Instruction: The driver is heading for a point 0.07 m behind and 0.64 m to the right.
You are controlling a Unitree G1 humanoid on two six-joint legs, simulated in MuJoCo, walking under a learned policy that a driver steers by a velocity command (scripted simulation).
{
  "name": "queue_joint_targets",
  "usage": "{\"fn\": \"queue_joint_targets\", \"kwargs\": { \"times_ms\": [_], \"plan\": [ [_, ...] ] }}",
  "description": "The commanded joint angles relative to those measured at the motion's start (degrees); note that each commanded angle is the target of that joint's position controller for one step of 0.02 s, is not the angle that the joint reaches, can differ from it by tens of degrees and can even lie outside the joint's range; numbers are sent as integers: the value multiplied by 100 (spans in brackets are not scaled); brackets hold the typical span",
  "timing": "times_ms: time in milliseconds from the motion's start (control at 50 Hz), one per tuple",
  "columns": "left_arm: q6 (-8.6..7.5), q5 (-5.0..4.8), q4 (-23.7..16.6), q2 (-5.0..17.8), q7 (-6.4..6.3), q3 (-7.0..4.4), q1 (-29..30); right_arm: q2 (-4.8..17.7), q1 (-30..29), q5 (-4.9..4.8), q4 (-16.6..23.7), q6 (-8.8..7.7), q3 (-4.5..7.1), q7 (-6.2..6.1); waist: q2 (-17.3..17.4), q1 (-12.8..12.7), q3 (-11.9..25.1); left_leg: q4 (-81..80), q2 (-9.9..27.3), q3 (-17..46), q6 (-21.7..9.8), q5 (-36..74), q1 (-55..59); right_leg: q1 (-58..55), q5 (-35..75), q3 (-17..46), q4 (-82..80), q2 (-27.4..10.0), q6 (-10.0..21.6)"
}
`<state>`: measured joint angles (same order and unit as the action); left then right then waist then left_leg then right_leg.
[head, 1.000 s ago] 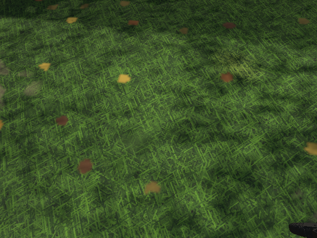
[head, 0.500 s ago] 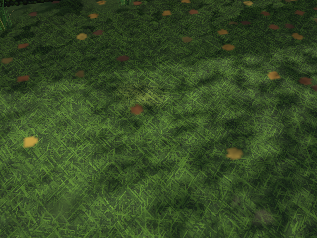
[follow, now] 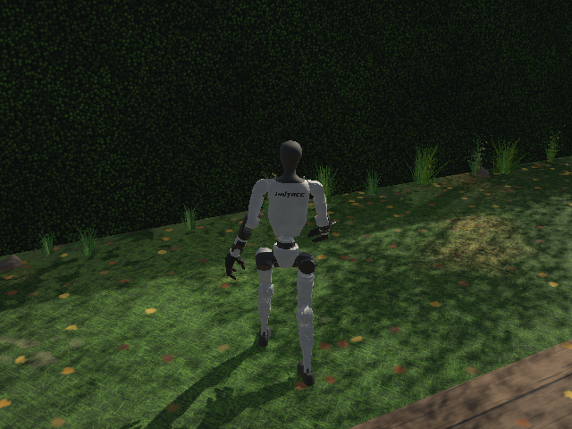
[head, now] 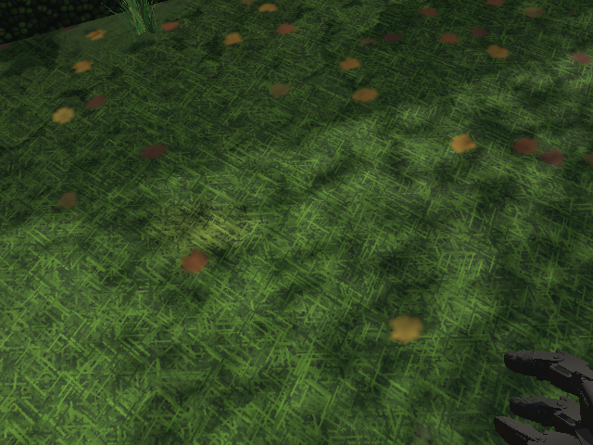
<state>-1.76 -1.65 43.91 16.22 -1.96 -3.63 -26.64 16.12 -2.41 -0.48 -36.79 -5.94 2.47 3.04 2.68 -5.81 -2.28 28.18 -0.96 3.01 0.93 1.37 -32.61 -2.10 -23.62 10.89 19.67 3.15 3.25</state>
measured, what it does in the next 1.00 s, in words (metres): walks ahead, turning right: left foot, then right foot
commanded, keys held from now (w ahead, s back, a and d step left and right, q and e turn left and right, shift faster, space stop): w+e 0.04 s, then w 0.16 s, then no key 0.34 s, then e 0.46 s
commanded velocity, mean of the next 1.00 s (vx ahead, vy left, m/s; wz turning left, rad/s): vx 0.21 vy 0.00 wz -0.32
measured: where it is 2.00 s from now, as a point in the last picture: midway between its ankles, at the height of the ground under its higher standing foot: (480, 392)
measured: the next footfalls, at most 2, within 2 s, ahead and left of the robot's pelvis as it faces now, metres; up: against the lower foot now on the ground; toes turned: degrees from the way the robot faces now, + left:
left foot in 0.04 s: +0.22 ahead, +0.12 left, +0.00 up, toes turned -5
right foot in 0.48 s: +0.39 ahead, -0.14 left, +0.00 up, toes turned -6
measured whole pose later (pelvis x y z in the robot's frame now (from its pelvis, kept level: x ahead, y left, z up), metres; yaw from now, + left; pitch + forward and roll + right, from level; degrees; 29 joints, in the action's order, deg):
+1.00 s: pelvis +0.31 +0.00 +0.01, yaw -18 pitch +1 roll -1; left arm 2.5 -0.8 43.1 19.4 -2.2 -5.9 -10.8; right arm 15.4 10.0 1.5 -44.9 0.3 2.4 -1.8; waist -2.2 0.0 -2.2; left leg 27.7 1.2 -1.6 -1.1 -14.2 -14.2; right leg 30.8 -23.8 6.3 58.8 5.6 -1.9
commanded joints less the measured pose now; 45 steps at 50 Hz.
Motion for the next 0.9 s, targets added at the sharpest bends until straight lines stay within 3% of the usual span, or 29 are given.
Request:
{"fn": "queue_joint_targets", "kwargs": {
  "times_ms": [20,40,60,80,100,120,140,160,180,220,260,300,360,420,460,480,500,520,540,560,580,620,700,800,840,860,880,900],
  "plan": [
    [-6,22,-310,990,-26,-295,249,826,317,2,303,-127,326,-81,-1056,627,256,-121,-99,-179,-283,-388,1347,478,3883,902,505,-1210,484],
    [5,63,-395,879,7,-245,392,999,1085,35,166,-129,416,-136,-989,1042,872,-101,129,-91,-497,-258,2623,861,4110,708,1524,-875,292],
    [-3,214,-548,532,23,-113,333,1336,2102,131,87,-96,469,-191,-313,1356,1954,190,1146,975,-845,-582,4431,1799,2690,413,3195,-461,120],
    [-62,-1,-549,39,50,20,-705,1504,2317,160,-146,-51,500,-106,1905,779,2757,-642,2399,3923,-1707,-1994,5998,3692,-1059,117,5054,295,-232],
    [-85,-98,-330,631,48,-71,-543,891,2190,49,-76,-34,366,-94,1169,918,2139,-1074,2264,4131,-1538,-2948,5518,4204,-834,289,5628,-107,-267],
    [-94,-108,-405,895,67,-140,157,634,1881,12,-91,-3,303,-129,536,1024,1232,-1168,2038,3123,-1363,-2770,4659,4345,-324,50,5628,-299,-283],
    [-111,-40,-495,857,50,-125,584,618,1626,53,-115,23,281,-139,-20,921,717,-1253,1834,2478,-1307,-2030,3834,4173,36,-172,5475,-500,-285],
    [-146,49,-579,797,61,-139,886,562,1498,98,-182,32,267,-144,-116,825,380,-1369,1660,2027,-1337,-1367,3212,4051,234,-220,5201,-641,-266],
    [-146,39,-597,690,91,-132,865,523,1444,160,-222,5,241,-159,57,667,328,-1501,1531,1708,-1339,-1019,2849,3777,362,-217,5010,-775,-232],
    [-112,37,-571,450,105,-76,834,457,1401,100,-328,-58,224,-159,230,547,233,-1710,1443,1294,-1442,-231,2562,3611,318,-361,4527,-821,-258],
    [-83,148,-666,282,93,-3,1088,626,1372,45,-467,-96,252,-162,149,488,73,-1738,1512,824,-1544,1440,2329,3583,349,-549,3776,-841,-394],
    [-120,219,-708,163,136,79,1271,810,1285,18,-531,-44,288,-195,164,511,204,-1675,1325,249,-1448,2266,2205,3191,1080,-744,2910,-821,-456],
    [-182,156,-732,228,248,90,1702,910,1492,-26,-669,92,285,-248,231,706,413,-1559,1094,-149,-1197,2187,2262,2577,2295,-929,1879,-572,-445],
    [-182,181,-830,438,296,13,1921,1000,1601,-105,-802,180,284,-273,247,658,477,-1142,1235,-34,-996,1655,2530,2221,2483,-830,1217,-467,-265],
    [-173,257,-672,631,262,-98,1542,891,1595,-111,-863,214,237,-287,93,415,634,-431,1036,-90,-743,1371,2409,1354,2868,-934,678,-321,-57],
    [-169,286,-651,939,204,-187,1295,713,1789,-14,-893,194,162,-283,-277,339,833,283,708,-302,-457,778,2144,705,4409,-626,537,-709,128],
    [-109,427,-730,1254,142,-205,1122,342,2363,168,-838,158,1,-253,-1307,572,1529,1618,244,-525,-60,-1639,1077,-706,6340,741,918,-2001,871],
    [-30,373,-717,798,151,-68,1078,266,2614,114,-951,247,-77,-250,-1665,504,2102,2575,144,-147,147,-4013,784,-795,5947,1499,724,-2519,1467],
    [5,250,-659,549,214,8,1191,636,2379,0,-957,365,18,-252,-1272,451,1822,2944,282,60,201,-4158,589,-339,4724,1408,475,-2256,1365],
    [11,198,-638,547,259,15,1471,740,2052,-24,-889,474,67,-295,-1038,499,1341,3076,358,-4,237,-3945,374,105,3877,1195,283,-1988,1169],
    [11,193,-662,653,284,-8,1766,776,1858,22,-859,573,106,-368,-880,555,1002,3017,407,-23,281,-3672,326,598,3339,1056,90,-1837,1054],
    [51,233,-718,1025,258,-154,2152,826,1791,47,-819,722,164,-492,-1039,724,697,2910,363,-67,355,-3168,686,1511,2718,848,-216,-1603,994],
    [90,201,-683,902,146,-195,2190,591,1687,70,-814,748,148,-593,-1038,710,827,2356,219,-63,332,-2669,1000,1846,2281,685,-291,-1392,1047],
    [198,135,-591,956,49,-260,2104,564,1355,50,-663,666,135,-526,-1090,615,842,1208,28,-19,213,-2180,1418,1898,1580,1050,-234,-1281,962],
    [272,62,-601,960,9,-262,2209,566,1626,58,-728,608,154,-455,-1038,830,822,187,-63,-146,57,-1598,2008,2107,1489,1117,-22,-1110,741],
    [310,26,-576,871,-19,-240,2113,694,1820,90,-768,593,200,-438,-893,917,800,-367,123,-105,-91,-1292,2504,2433,1157,1011,218,-883,477],
    [328,59,-575,535,-24,-158,1918,1125,2055,198,-753,616,297,-461,104,868,874,-934,1325,1000,-506,-1427,3094,3136,18,430,1411,-359,76],
    [280,44,-784,545,-30,-205,2003,1540,1651,363,-654,639,403,-433,1543,731,411,-1474,2426,2423,-1366,-1040,2339,3917,-1021,-567,2638,464,-225]
  ]
}}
